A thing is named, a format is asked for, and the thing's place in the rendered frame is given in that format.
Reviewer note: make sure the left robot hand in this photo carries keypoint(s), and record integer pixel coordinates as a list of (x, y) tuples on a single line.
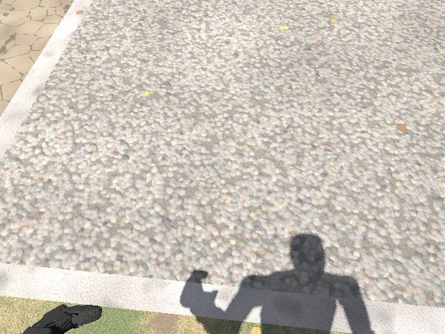
[(62, 318)]

